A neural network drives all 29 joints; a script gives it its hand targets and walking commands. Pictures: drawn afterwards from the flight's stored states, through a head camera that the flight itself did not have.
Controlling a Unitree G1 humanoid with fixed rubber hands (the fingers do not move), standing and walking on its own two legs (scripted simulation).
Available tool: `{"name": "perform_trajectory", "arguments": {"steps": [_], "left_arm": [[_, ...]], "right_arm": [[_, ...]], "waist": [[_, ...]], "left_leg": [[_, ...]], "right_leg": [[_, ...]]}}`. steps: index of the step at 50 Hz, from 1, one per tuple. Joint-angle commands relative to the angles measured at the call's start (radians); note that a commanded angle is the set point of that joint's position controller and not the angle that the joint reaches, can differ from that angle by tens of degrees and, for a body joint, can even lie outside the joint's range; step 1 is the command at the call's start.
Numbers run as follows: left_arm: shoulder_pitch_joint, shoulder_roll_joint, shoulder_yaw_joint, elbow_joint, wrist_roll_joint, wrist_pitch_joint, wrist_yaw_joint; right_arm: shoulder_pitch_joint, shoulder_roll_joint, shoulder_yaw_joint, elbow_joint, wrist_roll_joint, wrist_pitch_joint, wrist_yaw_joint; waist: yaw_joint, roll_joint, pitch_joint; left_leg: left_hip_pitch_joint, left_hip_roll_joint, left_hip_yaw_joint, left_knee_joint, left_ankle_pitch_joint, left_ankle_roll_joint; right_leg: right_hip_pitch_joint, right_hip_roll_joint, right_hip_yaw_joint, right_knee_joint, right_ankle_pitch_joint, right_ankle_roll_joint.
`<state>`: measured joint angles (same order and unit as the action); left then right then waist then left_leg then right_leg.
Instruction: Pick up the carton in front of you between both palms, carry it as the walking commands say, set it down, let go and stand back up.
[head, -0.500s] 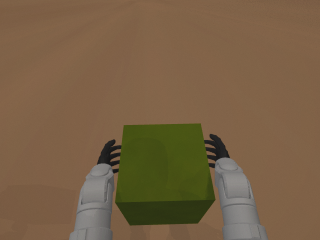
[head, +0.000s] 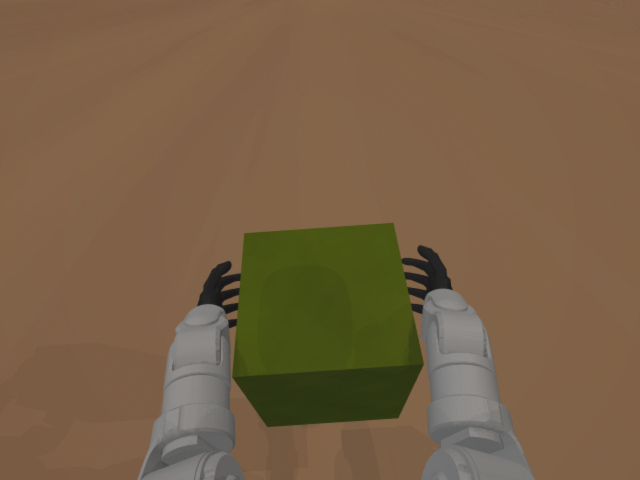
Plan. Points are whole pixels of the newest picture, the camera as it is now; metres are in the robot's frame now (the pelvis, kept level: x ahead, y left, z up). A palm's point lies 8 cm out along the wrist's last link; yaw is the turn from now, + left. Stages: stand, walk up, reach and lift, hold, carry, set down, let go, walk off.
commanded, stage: set down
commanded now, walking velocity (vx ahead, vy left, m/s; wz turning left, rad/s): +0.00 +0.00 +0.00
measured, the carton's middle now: (326, 331) +0.33 +0.00 -0.05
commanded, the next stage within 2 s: none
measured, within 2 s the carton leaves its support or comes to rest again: neither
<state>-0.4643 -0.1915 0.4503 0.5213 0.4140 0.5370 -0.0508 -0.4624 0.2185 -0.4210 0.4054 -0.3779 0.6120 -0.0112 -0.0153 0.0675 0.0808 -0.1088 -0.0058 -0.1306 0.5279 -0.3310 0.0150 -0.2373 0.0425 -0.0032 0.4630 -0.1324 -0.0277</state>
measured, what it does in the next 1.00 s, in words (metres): lowers itself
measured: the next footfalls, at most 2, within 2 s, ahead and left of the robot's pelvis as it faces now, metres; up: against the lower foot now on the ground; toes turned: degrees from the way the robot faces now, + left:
none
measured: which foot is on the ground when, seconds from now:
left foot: down 0.00-1.00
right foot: down 0.00-1.00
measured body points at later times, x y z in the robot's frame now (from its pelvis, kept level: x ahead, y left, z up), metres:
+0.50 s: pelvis -0.03 +0.04 -0.10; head +0.20 +0.01 +0.29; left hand +0.40 +0.16 -0.19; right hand +0.37 -0.14 -0.19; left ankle -0.01 +0.15 -0.73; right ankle +0.08 -0.10 -0.73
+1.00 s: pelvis -0.05 +0.03 -0.23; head +0.23 +0.00 +0.13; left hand +0.44 +0.15 -0.33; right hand +0.40 -0.15 -0.34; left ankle -0.01 +0.15 -0.73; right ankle +0.08 -0.10 -0.73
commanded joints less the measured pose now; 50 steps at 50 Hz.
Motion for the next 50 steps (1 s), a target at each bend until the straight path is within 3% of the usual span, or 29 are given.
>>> {"name": "perform_trajectory", "arguments": {"steps": [1,5,8,14,19,23,27,30,37,50], "left_arm": [[-0.594,-0.695,-0.297,0.112,-0.103,-0.09,-0.213],[-0.564,-0.57,-0.182,0.17,-0.027,-0.166,-0.173],[-0.55,-0.545,-0.209,0.174,-0.044,-0.256,-0.163],[-0.641,-0.658,-0.425,0.153,-0.174,-0.435,-0.158],[-0.715,-0.754,-0.657,0.051,-0.303,-0.476,-0.119],[-0.729,-0.785,-0.712,0.028,-0.343,-0.444,-0.094],[-0.764,-0.807,-0.661,0.094,-0.323,-0.393,-0.105],[-0.798,-0.802,-0.607,0.143,-0.304,-0.367,-0.118],[-0.881,-0.746,-0.547,0.199,-0.293,-0.368,-0.128],[-1.075,-0.65,-0.607,0.203,-0.386,-0.385,-0.124]], "right_arm": [[-0.506,0.798,0.34,0.17,0.138,-0.063,0.187],[-0.473,0.659,0.222,0.222,0.059,-0.157,0.144],[-0.459,0.636,0.234,0.218,0.05,-0.261,0.133],[-0.542,0.742,0.427,0.209,0.111,-0.455,0.116],[-0.631,0.797,0.617,0.096,0.182,-0.509,0.113],[-0.639,0.782,0.65,0.086,0.212,-0.481,0.133],[-0.675,0.778,0.593,0.151,0.201,-0.434,0.167],[-0.711,0.781,0.541,0.198,0.185,-0.403,0.182],[-0.773,0.791,0.479,0.258,0.181,-0.39,0.166],[-0.964,0.752,0.539,0.183,0.263,-0.407,0.072]], "waist": [[0.009,-0.085,-0.166],[0.003,-0.076,-0.2],[0.0,-0.072,-0.307],[0.003,-0.053,-0.678],[-0.016,-0.039,-1.106],[-0.04,-0.024,-1.173],[-0.045,-0.014,-1.044],[-0.046,-0.023,-0.994],[-0.044,-0.041,-1.052],[-0.05,-0.06,-1.248]], "left_leg": [[-0.465,-0.075,0.041,-0.07,-0.096,0.054],[-0.584,-0.085,0.047,0.018,-0.052,0.044],[-0.684,-0.107,0.057,0.092,0.011,0.032],[-0.912,-0.15,0.08,0.243,0.103,-0.011],[-0.95,-0.153,0.074,0.396,0.282,-0.049],[-0.95,-0.153,0.068,0.471,0.285,-0.064],[-1.053,-0.155,0.073,0.509,0.121,-0.064],[-1.148,-0.159,0.079,0.547,0.049,-0.058],[-1.326,-0.18,0.109,0.681,0.05,-0.052],[-1.57,-0.206,0.168,0.941,-0.023,-0.047]], "right_leg": [[0.351,-0.003,0.149,-0.025,-0.226,0.052],[0.219,0.014,0.124,0.073,-0.108,0.049],[0.129,0.03,0.103,0.174,0.054,0.05],[0.063,0.047,0.099,0.404,0.315,0.047],[-0.03,0.063,0.066,0.588,0.478,0.037],[-0.272,0.081,0.022,0.655,0.343,0.042],[-0.52,0.09,-0.012,0.702,0.128,0.043],[-0.621,0.091,-0.022,0.745,0.061,0.044],[-0.74,0.094,-0.023,0.851,0.094,0.06],[-0.797,0.099,-0.031,1.064,0.099,0.096]]}}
